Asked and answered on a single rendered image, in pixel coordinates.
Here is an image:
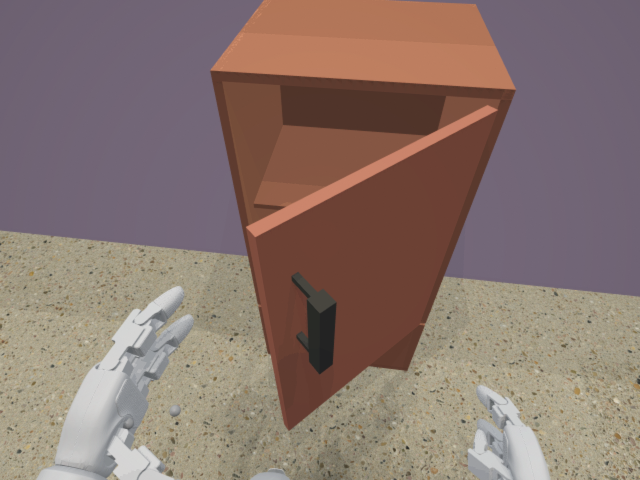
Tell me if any robot left hand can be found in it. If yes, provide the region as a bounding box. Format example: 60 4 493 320
55 286 194 480

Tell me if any handle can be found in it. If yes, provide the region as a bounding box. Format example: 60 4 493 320
291 272 337 375

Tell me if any cupboard door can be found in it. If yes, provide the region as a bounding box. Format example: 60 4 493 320
246 105 498 431

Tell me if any robot right hand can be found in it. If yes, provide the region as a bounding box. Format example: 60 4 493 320
468 385 550 480

